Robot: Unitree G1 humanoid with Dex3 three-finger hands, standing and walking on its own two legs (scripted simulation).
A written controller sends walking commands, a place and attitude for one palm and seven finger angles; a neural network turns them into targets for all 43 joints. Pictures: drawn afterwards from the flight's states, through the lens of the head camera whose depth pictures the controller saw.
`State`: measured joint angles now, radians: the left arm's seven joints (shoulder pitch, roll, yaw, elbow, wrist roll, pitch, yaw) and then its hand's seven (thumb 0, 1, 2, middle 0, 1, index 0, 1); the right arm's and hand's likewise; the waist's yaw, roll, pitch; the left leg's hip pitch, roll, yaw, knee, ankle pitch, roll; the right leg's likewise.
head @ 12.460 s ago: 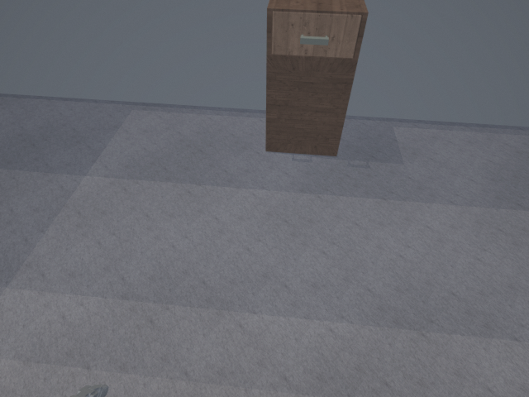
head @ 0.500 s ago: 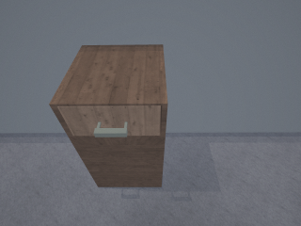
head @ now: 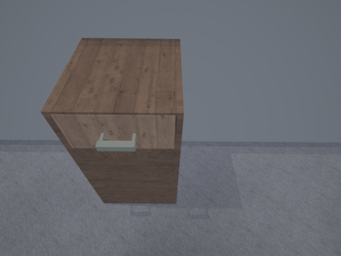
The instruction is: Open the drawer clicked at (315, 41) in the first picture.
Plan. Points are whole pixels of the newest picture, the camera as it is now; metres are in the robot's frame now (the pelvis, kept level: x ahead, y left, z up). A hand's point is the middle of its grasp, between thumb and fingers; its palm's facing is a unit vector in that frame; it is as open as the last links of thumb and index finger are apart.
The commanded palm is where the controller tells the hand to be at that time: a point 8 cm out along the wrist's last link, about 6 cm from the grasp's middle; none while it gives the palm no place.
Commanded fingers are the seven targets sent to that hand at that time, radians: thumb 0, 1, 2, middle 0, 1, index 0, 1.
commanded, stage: come to a stop and stand still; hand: left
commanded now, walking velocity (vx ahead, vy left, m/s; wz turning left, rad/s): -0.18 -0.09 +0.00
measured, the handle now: (117, 140) +0.46 +0.21 -0.09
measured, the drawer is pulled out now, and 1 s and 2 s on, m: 0.00 0.00 0.00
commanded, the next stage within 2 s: look again from close up in 1.12 s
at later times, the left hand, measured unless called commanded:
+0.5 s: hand out of the picture -0.01 +0.15 -0.17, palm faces +0.08 -0.98 -0.19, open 7.3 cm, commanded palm none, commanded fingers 0.00 0.90 0.90 -0.20 -0.30 -0.20 -0.30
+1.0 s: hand out of the picture -0.02 +0.13 -0.17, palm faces +0.07 -0.99 -0.15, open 7.4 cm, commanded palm none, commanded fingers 0.00 0.90 0.90 -0.20 -0.30 -0.20 -0.30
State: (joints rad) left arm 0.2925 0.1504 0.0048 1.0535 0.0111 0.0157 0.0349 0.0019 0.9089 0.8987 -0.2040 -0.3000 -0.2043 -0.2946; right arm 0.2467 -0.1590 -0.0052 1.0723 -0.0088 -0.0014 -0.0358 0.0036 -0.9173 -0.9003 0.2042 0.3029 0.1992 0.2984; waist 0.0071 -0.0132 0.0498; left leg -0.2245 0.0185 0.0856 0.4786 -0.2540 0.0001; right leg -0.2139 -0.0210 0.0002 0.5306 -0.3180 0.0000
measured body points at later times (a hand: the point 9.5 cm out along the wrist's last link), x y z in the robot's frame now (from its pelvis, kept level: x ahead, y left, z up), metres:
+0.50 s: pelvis -0.02 -0.02 +0.00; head -0.01 -0.02 +0.45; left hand -0.01 +0.21 -0.15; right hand +0.00 -0.25 -0.15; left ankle -0.05 +0.09 -0.74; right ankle -0.02 -0.12 -0.74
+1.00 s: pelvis +0.01 -0.01 +0.01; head +0.01 -0.02 +0.45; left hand -0.03 +0.19 -0.16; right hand -0.02 -0.21 -0.16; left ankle -0.05 +0.09 -0.74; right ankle -0.02 -0.12 -0.74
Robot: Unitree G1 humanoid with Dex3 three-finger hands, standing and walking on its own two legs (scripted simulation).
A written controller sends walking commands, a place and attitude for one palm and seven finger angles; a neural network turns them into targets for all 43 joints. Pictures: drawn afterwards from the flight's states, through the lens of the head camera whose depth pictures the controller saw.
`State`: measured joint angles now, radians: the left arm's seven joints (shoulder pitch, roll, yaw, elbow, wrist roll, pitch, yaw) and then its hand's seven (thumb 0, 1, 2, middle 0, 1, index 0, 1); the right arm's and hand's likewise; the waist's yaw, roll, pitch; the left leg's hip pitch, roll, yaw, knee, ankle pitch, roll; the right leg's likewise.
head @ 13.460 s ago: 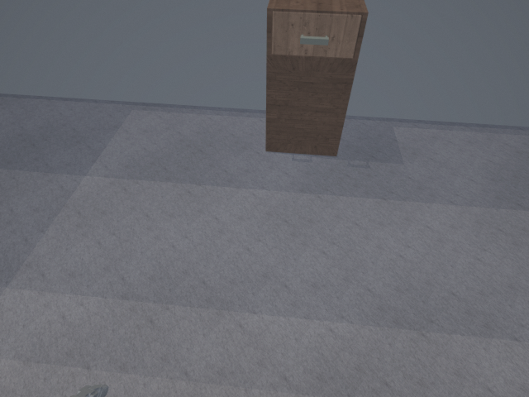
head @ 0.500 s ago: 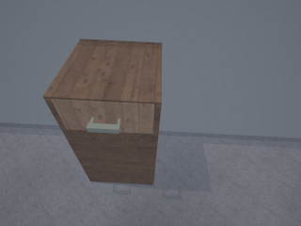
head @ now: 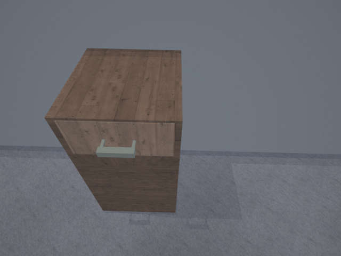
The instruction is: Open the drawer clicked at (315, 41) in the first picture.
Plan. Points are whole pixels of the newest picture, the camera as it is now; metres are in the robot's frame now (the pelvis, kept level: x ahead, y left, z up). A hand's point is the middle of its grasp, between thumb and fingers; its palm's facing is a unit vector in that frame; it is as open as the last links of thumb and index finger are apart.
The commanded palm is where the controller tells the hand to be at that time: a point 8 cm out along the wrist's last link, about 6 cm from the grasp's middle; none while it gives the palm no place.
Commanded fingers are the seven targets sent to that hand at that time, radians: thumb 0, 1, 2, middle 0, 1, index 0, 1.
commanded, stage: come to a stop and stand still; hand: left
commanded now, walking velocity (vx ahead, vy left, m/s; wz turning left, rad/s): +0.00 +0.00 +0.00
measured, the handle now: (117, 147) +0.46 +0.21 -0.09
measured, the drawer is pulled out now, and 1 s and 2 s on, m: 0.00 0.00 0.00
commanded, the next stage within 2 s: look again from close up in 0.12 s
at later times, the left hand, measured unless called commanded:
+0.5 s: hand out of the picture -0.03 +0.17 -0.19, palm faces +0.03 -0.99 -0.17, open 7.3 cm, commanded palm none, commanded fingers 0.00 0.90 0.90 -0.20 -0.30 -0.20 -0.30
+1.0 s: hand out of the picture +0.13 +0.25 -0.06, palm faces -0.06 -0.54 -0.84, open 7.6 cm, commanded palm +0.08 +0.26 -0.04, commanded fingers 0.00 0.62 0.78 -0.22 -0.48 -0.22 -0.48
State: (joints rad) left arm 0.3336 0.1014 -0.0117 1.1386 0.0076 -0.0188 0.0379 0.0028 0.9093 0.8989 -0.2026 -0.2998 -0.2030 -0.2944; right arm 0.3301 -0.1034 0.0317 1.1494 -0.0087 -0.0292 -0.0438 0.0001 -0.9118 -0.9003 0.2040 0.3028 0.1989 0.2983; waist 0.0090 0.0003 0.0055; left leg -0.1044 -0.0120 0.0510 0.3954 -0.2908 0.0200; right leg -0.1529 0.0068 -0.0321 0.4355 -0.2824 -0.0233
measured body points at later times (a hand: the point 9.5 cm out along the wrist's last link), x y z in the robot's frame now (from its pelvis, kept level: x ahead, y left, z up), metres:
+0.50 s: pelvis -0.02 +0.01 -0.01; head -0.03 +0.02 +0.44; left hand -0.03 +0.23 -0.17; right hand -0.01 -0.21 -0.16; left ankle -0.05 +0.10 -0.74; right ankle -0.03 -0.10 -0.74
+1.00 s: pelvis -0.06 +0.03 -0.02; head -0.06 +0.01 +0.43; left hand +0.13 +0.28 -0.01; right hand +0.05 -0.22 -0.14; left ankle -0.05 +0.10 -0.74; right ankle -0.03 -0.09 -0.74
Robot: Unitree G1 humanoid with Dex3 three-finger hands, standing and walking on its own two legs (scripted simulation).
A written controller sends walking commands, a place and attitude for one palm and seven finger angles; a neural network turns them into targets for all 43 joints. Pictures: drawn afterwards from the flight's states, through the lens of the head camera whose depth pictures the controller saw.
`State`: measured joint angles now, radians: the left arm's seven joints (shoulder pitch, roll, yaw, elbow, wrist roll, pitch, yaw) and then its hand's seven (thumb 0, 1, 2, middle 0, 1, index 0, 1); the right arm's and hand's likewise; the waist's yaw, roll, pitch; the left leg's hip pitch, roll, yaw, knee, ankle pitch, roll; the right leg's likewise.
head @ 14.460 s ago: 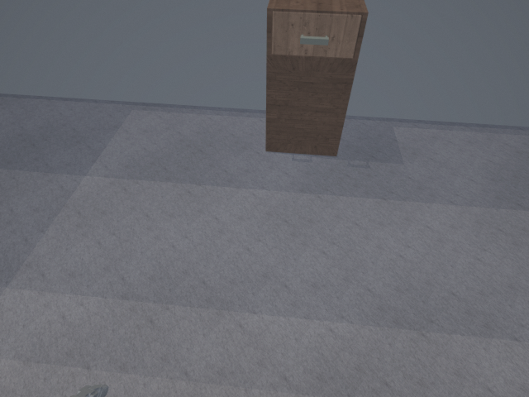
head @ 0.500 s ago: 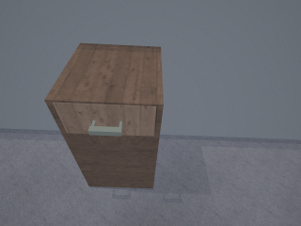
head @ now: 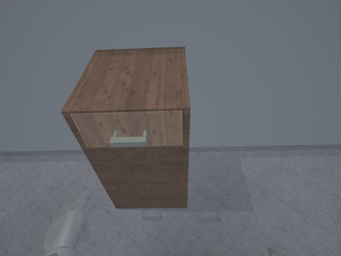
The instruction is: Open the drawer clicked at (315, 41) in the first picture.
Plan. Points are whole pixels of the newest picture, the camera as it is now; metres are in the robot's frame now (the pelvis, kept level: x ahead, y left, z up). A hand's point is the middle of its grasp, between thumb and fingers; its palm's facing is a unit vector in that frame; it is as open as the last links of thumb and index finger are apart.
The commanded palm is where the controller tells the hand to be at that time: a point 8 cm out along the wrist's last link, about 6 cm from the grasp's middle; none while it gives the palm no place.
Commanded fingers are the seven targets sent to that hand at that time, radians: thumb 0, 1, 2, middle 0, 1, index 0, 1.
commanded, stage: raise the hand with hooked fingers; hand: left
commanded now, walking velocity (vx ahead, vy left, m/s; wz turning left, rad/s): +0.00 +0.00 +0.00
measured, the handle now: (129, 137) +0.52 +0.17 -0.07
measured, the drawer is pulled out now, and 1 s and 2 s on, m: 0.00 0.00 0.00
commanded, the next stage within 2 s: move the hooked fingers above the handle in 1.68 s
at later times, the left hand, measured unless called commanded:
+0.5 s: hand (85, 212) +0.23 +0.22 -0.01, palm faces +0.03 -0.10 -0.99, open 10.3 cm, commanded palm +0.21 +0.21 +0.04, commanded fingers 0.00 0.04 0.53 -0.26 -0.86 -0.26 -0.86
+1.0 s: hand (89, 171) +0.31 +0.21 +0.05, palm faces +0.06 -0.11 -0.99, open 13.2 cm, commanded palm +0.29 +0.22 +0.11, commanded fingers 0.00 -0.50 0.30 -0.30 -1.20 -0.30 -1.20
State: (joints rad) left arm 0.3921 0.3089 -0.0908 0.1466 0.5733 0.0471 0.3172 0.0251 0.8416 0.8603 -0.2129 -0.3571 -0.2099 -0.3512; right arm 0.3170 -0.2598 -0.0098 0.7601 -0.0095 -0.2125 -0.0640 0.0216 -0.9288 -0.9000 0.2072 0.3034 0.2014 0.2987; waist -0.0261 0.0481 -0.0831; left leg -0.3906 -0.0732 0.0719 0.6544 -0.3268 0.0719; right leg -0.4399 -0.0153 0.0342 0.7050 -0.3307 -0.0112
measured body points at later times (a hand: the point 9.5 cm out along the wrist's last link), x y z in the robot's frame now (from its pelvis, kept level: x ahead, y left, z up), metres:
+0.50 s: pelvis +0.03 -0.04 -0.02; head +0.06 -0.06 +0.43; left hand +0.23 +0.22 +0.05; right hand +0.27 -0.22 -0.10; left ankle +0.01 +0.07 -0.72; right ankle +0.03 -0.13 -0.72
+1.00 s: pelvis +0.04 -0.03 +0.01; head +0.07 -0.05 +0.45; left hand +0.30 +0.21 +0.11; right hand +0.24 -0.27 -0.09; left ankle +0.01 +0.07 -0.72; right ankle +0.03 -0.13 -0.72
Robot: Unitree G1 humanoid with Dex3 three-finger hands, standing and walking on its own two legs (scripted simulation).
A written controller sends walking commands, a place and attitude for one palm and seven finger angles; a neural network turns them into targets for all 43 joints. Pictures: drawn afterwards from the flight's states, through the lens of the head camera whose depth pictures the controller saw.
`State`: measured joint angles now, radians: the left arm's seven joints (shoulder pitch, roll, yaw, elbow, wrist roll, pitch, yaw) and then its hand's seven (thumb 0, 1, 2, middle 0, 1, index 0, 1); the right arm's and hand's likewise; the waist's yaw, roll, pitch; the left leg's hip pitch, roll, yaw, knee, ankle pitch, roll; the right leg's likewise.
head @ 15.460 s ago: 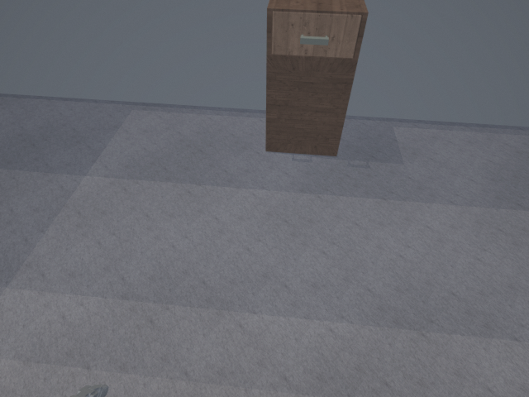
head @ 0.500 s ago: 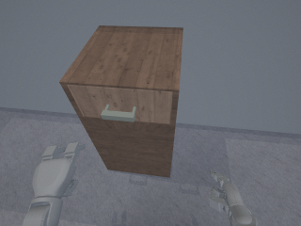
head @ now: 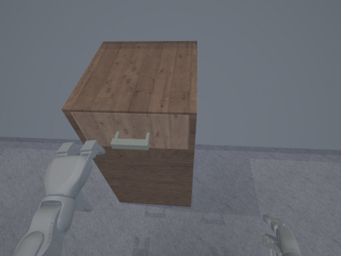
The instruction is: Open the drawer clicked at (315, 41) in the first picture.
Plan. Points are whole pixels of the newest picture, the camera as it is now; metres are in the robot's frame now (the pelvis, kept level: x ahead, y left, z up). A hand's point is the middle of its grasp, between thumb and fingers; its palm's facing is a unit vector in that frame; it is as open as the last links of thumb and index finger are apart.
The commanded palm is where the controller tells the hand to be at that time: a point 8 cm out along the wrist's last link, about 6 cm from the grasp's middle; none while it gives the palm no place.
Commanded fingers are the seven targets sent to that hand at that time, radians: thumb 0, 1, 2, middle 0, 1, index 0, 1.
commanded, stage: raise the hand with hooked fingers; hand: left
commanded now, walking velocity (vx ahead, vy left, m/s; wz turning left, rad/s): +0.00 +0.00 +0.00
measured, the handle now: (131, 139) +0.48 +0.19 -0.07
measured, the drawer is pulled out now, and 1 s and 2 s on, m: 0.00 0.00 0.00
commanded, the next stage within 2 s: move the hooked fingers above the handle in 0.68 s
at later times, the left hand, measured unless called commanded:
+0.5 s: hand (72, 162) +0.29 +0.26 +0.08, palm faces -0.02 -0.11 -0.99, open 13.8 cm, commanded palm +0.27 +0.26 +0.14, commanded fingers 0.00 -0.50 0.30 -0.30 -1.20 -0.30 -1.20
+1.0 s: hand (83, 160) +0.30 +0.24 +0.06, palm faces -0.03 -0.09 -1.00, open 13.8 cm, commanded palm +0.29 +0.25 +0.12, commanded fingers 0.00 -0.50 0.30 -0.30 -1.20 -0.30 -1.20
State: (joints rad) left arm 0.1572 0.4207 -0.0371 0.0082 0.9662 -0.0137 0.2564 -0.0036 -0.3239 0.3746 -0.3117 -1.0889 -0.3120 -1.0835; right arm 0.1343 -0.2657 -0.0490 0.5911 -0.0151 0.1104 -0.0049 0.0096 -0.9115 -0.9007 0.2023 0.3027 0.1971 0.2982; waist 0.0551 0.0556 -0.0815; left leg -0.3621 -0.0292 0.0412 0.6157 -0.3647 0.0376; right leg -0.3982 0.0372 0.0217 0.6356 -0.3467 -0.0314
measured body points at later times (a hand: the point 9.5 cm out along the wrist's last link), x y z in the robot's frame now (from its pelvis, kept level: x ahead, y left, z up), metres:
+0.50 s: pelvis -0.01 +0.02 +0.01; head +0.01 -0.01 +0.46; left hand +0.28 +0.26 +0.13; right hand +0.17 -0.20 -0.10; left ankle -0.03 +0.09 -0.72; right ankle -0.02 -0.10 -0.72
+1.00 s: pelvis -0.01 +0.01 +0.01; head +0.02 -0.02 +0.46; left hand +0.30 +0.25 +0.12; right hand +0.18 -0.21 -0.10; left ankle -0.03 +0.09 -0.72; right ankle -0.02 -0.10 -0.72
